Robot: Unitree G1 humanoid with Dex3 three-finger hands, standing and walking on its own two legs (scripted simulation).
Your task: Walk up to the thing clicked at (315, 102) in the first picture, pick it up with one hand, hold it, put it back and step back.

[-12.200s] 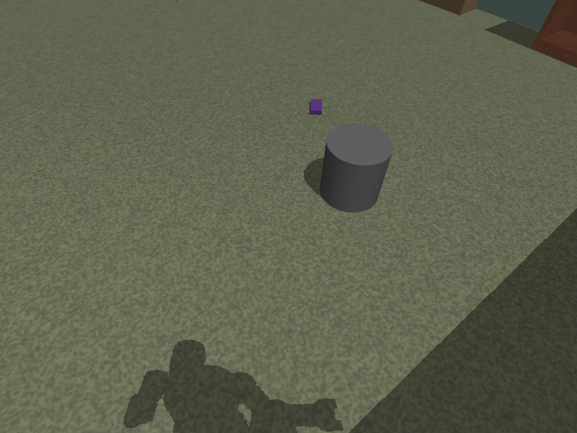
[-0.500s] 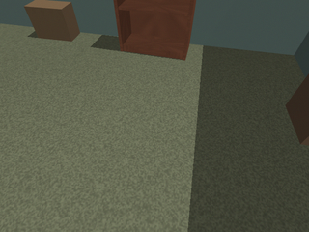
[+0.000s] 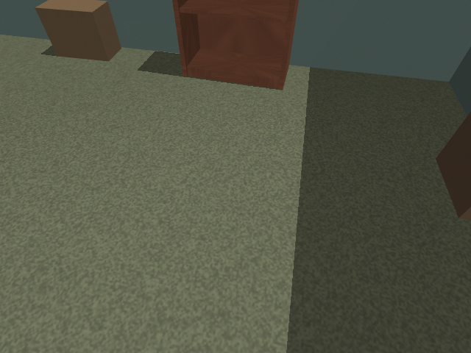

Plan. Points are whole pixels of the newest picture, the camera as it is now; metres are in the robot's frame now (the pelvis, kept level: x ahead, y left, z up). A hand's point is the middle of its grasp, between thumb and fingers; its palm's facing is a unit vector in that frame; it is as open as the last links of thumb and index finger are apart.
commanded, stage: stand
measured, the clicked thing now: out of the picture +0.39 +1.20 -0.77
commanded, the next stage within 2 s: walk up in 0.48 s
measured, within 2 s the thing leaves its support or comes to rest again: neither
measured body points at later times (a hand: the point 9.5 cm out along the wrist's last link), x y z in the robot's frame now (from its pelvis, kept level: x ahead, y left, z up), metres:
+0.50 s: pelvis +0.00 +0.00 +0.00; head +0.01 -0.01 +0.45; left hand +0.08 +0.30 -0.13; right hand +0.07 -0.30 -0.14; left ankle -0.02 +0.14 -0.75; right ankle +0.01 -0.09 -0.75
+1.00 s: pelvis +0.14 +0.08 -0.01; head +0.13 +0.11 +0.44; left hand +0.20 +0.41 -0.15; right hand +0.18 -0.25 -0.10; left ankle +0.15 +0.20 -0.75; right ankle +0.13 -0.06 -0.68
